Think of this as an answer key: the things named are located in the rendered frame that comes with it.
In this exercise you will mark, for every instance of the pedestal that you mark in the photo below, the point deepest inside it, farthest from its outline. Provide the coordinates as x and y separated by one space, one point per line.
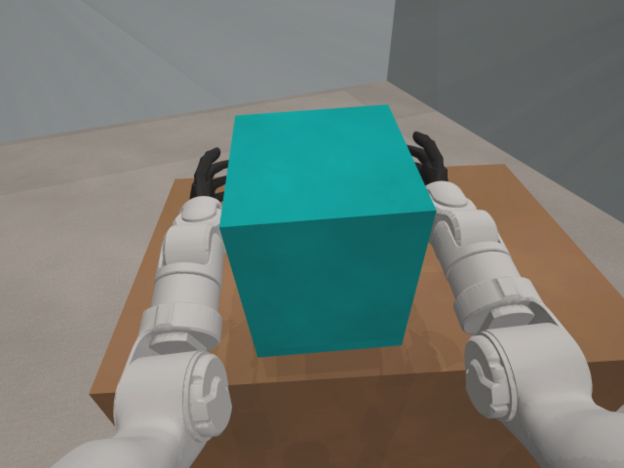
402 406

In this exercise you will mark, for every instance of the robot left hand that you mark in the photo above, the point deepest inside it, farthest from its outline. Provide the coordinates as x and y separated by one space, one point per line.
204 184

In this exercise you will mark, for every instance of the robot left upper arm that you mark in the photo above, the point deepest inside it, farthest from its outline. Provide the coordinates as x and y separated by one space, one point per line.
167 407

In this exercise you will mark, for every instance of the robot right hand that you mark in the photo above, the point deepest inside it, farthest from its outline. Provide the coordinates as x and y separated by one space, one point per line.
432 168

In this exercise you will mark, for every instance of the left robot forearm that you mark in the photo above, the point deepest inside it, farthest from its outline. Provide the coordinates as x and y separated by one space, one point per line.
183 315

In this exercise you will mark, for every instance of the robot right upper arm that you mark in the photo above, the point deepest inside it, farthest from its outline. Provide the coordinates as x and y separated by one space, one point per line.
534 380

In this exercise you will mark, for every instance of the right robot forearm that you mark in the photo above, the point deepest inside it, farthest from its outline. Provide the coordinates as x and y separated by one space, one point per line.
489 291

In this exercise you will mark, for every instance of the carton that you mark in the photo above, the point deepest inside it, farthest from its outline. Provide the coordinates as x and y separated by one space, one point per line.
325 220

